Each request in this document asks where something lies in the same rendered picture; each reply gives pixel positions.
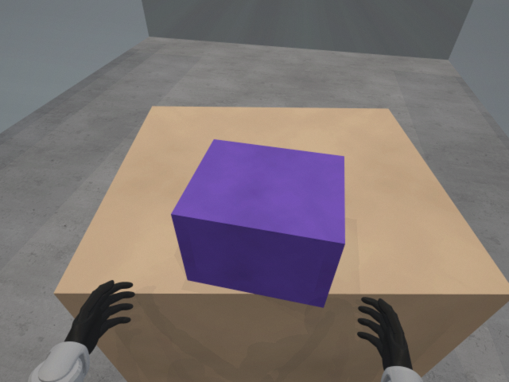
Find robot right hand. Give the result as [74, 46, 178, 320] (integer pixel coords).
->
[357, 297, 413, 371]

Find pedestal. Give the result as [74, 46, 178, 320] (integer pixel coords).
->
[54, 106, 509, 382]

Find carton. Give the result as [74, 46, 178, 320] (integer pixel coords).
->
[171, 139, 345, 308]

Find robot left hand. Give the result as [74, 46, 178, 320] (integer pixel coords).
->
[65, 280, 135, 355]

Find left robot forearm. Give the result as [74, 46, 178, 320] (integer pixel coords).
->
[28, 341, 90, 382]

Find right robot forearm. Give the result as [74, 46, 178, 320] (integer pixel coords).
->
[381, 366, 423, 382]

